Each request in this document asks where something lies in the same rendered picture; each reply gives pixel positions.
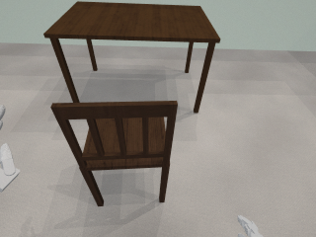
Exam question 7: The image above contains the robot left hand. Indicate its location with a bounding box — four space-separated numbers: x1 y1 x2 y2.
0 105 20 193

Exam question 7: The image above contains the table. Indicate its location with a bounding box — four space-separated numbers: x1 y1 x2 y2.
43 1 220 114

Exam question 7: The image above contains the robot right hand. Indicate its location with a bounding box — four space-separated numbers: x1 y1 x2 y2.
237 215 264 237

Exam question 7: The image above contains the chair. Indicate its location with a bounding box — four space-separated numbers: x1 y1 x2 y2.
50 101 178 206

